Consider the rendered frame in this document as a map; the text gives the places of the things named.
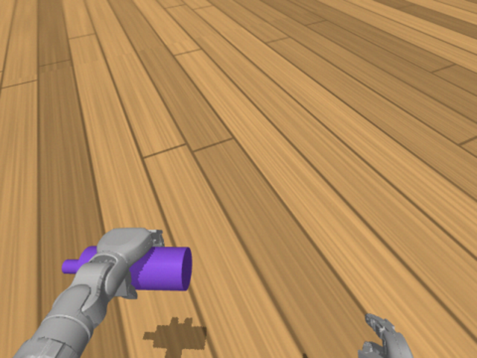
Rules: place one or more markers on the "right robot hand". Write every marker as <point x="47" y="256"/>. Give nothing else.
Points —
<point x="394" y="344"/>

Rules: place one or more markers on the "left robot arm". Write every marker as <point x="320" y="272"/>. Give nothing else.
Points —
<point x="78" y="310"/>

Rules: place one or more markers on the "left robot hand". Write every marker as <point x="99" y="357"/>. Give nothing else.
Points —
<point x="131" y="243"/>

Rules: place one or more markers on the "bottle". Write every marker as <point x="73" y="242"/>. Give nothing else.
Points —
<point x="161" y="268"/>

